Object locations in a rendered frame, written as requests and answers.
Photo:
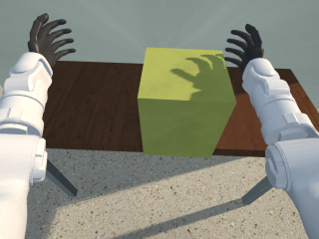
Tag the right robot hand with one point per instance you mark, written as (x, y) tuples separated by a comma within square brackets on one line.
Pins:
[(252, 48)]

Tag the left robot hand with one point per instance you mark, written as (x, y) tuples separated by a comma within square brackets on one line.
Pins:
[(41, 41)]

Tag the right robot forearm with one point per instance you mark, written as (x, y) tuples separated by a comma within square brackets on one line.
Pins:
[(277, 110)]

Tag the table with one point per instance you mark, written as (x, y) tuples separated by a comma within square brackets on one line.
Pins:
[(94, 106)]

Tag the carton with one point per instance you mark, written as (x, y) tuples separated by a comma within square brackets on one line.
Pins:
[(185, 100)]

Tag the left robot upper arm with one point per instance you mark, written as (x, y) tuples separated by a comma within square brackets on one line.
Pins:
[(23, 162)]

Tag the right robot upper arm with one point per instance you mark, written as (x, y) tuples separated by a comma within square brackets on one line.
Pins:
[(293, 166)]

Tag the left robot forearm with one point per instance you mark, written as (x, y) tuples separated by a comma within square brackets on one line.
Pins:
[(24, 96)]

